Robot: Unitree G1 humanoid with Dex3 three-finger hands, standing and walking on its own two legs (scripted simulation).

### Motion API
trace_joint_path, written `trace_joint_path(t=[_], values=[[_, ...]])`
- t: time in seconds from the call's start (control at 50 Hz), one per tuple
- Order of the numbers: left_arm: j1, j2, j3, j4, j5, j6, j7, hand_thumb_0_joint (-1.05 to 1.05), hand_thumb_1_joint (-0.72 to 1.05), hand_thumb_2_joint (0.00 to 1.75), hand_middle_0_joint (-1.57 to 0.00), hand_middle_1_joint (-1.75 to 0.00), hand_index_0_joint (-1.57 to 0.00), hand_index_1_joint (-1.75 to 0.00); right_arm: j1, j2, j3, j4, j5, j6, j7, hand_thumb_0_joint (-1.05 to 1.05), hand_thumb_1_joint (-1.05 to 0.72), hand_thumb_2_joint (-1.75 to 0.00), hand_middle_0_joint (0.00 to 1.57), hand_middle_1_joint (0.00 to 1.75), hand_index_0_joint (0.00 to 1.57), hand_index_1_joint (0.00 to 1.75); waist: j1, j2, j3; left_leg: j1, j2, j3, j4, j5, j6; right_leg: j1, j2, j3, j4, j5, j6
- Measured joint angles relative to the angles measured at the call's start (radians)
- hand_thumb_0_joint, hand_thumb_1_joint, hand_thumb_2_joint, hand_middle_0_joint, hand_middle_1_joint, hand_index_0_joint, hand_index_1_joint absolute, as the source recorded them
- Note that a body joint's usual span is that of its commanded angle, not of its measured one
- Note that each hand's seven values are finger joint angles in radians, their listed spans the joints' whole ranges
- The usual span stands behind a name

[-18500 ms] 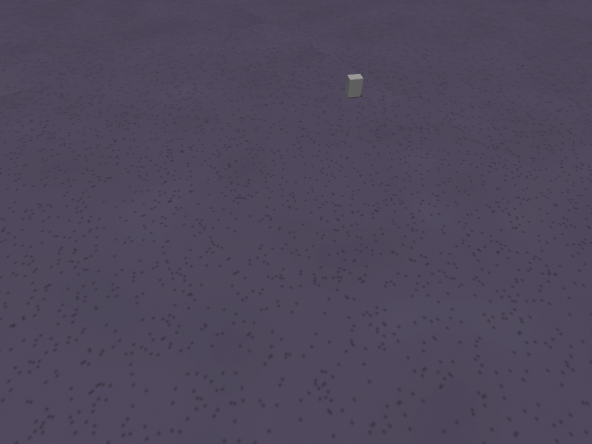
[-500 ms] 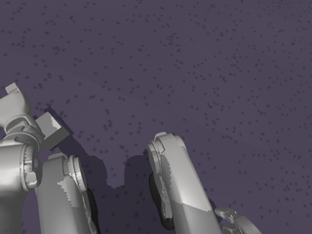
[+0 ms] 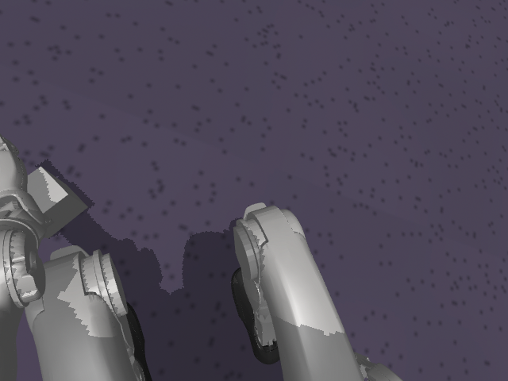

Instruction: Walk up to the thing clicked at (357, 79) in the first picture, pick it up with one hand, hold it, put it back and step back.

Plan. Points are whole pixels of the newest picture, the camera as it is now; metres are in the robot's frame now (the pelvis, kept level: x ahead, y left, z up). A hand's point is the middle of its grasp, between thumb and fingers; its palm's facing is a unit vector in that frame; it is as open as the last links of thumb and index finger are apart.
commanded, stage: rest palm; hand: left
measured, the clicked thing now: (45, 205) +0.42 +0.26 -0.25
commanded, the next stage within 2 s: close in 0.80 s
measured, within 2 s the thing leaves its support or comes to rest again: neither
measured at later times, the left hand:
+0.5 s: hand (12, 201) +0.42 +0.28 -0.20, palm faces -0.35 -0.26 -0.90, open 11.9 cm
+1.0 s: hand (14, 203) +0.42 +0.29 -0.21, palm faces -0.35 -0.25 -0.90, open 11.2 cm
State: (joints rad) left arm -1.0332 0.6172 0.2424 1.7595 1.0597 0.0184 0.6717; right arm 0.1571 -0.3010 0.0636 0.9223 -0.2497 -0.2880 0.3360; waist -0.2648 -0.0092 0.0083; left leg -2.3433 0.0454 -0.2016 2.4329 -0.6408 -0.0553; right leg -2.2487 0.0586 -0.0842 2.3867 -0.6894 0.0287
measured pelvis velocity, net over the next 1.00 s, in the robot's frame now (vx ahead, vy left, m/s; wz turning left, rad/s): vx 0.00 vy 0.01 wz -0.05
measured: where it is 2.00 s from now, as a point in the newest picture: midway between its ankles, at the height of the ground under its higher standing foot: (200, 350)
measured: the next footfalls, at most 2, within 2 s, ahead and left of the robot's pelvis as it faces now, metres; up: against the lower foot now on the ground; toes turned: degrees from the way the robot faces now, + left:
none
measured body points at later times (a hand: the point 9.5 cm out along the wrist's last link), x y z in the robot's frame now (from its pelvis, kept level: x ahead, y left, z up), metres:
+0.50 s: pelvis +0.00 +0.01 -0.01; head +0.24 +0.06 +0.37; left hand +0.44 +0.29 -0.15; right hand +0.01 -0.24 -0.11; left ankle +0.08 +0.15 -0.28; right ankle +0.10 -0.12 -0.28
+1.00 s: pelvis +0.00 +0.01 -0.01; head +0.24 +0.06 +0.37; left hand +0.43 +0.29 -0.16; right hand +0.01 -0.25 -0.10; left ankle +0.08 +0.15 -0.28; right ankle +0.10 -0.12 -0.28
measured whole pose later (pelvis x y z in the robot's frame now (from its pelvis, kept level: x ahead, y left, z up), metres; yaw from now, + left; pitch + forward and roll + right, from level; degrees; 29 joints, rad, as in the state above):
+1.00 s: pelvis +0.00 +0.01 -0.01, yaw -3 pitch +28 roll -9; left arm -1.02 0.72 0.27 1.86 1.03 0.00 0.75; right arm 0.14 -0.34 0.12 0.92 -0.27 -0.39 0.41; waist -0.30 -0.01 0.06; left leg -2.34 0.05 -0.25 2.50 -0.67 -0.05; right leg -2.23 0.08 -0.11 2.41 -0.69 0.05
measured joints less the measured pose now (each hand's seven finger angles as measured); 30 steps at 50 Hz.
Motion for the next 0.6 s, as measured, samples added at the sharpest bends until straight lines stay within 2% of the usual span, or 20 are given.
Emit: trace_joint_path(t=[0.06,0.12,0.18,0.26,0.36,0.52,0.6], values=[[0.001,0.019,0.019,0.015,0.011,0.003,0.035,0.0,-0.51,0.97,-0.15,-1.05,-0.16,-1.05,-0.001,-0.007,-0.003,-0.004,-0.006,-0.005,0.013,0.01,-0.91,-0.9,0.2,0.3,0.2,0.3,-0.011,-0.001,0.003,-0.007,0.0,-0.01,0.016,-0.008,-0.002,-0.004,0.004,-0.007,0.008,-0.005,0.002],[0.005,0.023,0.028,0.02,-0.001,0.016,0.05,0.0,-0.49,0.97,-0.17,-1.05,-0.18,-1.05,-0.003,-0.013,-0.009,-0.004,-0.01,-0.012,0.026,0.01,-0.91,-0.9,0.19,0.3,0.2,0.3,-0.014,0.008,0.002,-0.014,0.002,-0.015,0.023,-0.017,0.001,-0.006,0.007,-0.01,0.008,-0.011,0.007],[0.007,0.023,0.026,0.024,-0.015,0.024,0.051,0.0,-0.45,0.98,-0.21,-1.05,-0.22,-1.05,-0.009,-0.017,-0.009,-0.003,-0.014,-0.021,0.04,0.01,-0.91,-0.9,0.19,0.3,0.2,0.3,-0.013,0.017,0.004,-0.012,0.005,-0.014,0.025,-0.025,0.005,-0.002,0.009,-0.008,0.006,-0.018,0.013],[0.014,0.03,0.047,0.033,-0.024,0.025,0.045,0.0,-0.4,0.96,-0.24,-1.03,-0.26,-1.03,-0.017,-0.015,-0.006,0.003,-0.015,-0.031,0.053,0.01,-0.91,-0.9,0.19,0.3,0.2,0.3,-0.01,0.023,0.007,-0.01,0.008,-0.013,0.03,-0.034,0.009,0.001,0.012,-0.007,0.007,-0.023,0.017],[0.014,0.036,0.039,0.042,-0.035,0.019,0.04,0.0,-0.33,0.92,-0.28,-1.03,-0.31,-1.01,-0.018,-0.007,0.002,0.009,-0.015,-0.039,0.064,0.01,-0.91,-0.9,0.19,0.3,0.2,0.3,-0.005,0.018,0.013,-0.011,0.007,-0.014,0.037,-0.033,0.01,0.0,0.013,-0.007,0.014,-0.022,0.018],[0.015,0.049,0.022,0.065,-0.023,-0.001,0.046,0.0,-0.26,0.84,-0.32,-1.03,-0.37,-0.99,-0.019,-0.003,0.02,0.015,-0.019,-0.056,0.071,0.01,-0.91,-0.9,0.19,0.3,0.2,0.3,-0.009,0.011,0.021,-0.009,0.002,-0.025,0.051,-0.028,0.005,0.003,0.013,-0.015,0.026,-0.016,0.015],[0.015,0.062,0.033,0.085,-0.018,-0.006,0.054,0.0,-0.23,0.83,-0.33,-1.04,-0.39,-0.99,-0.02,-0.008,0.025,0.012,-0.018,-0.064,0.07,0.01,-0.92,-0.9,0.19,0.3,0.2,0.3,-0.016,0.009,0.026,-0.01,0.001,-0.031,0.056,-0.025,0.005,0.003,0.014,-0.019,0.027,-0.011,0.016]])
